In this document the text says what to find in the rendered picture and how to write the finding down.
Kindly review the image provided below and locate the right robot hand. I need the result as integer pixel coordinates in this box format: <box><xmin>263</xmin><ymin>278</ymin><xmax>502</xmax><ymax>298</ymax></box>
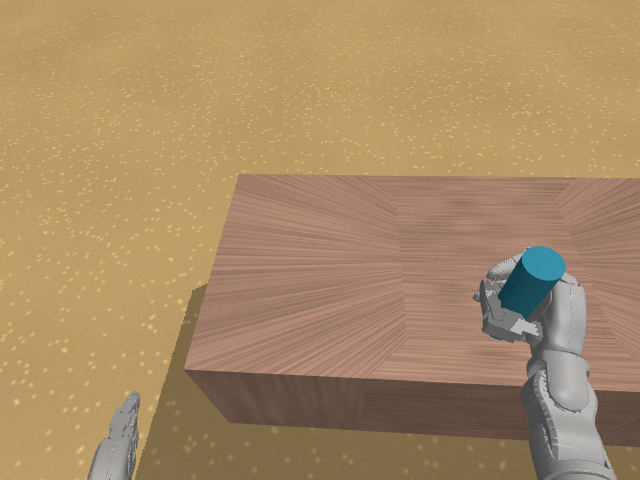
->
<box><xmin>473</xmin><ymin>246</ymin><xmax>587</xmax><ymax>357</ymax></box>

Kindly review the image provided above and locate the right robot arm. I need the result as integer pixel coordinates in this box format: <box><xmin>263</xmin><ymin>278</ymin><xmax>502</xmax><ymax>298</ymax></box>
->
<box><xmin>521</xmin><ymin>349</ymin><xmax>617</xmax><ymax>480</ymax></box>

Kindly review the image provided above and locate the left robot hand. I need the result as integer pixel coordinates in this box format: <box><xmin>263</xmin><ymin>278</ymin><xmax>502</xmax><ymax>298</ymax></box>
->
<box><xmin>87</xmin><ymin>392</ymin><xmax>140</xmax><ymax>480</ymax></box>

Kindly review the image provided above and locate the can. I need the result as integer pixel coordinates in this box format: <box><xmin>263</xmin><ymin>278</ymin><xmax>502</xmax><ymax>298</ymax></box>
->
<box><xmin>483</xmin><ymin>246</ymin><xmax>566</xmax><ymax>340</ymax></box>

